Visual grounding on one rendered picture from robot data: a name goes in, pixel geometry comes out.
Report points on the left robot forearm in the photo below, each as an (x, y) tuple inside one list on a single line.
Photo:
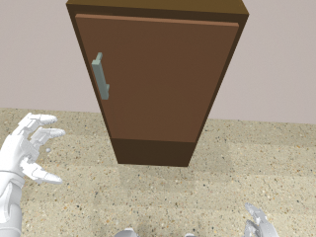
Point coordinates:
[(11, 216)]

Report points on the robot right hand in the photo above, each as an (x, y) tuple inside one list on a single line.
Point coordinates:
[(265, 229)]

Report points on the robot left hand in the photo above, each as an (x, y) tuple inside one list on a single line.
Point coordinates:
[(16, 147)]

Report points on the cupboard door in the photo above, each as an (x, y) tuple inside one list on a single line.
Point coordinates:
[(162, 72)]

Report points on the handle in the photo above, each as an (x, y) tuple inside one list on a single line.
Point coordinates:
[(100, 77)]

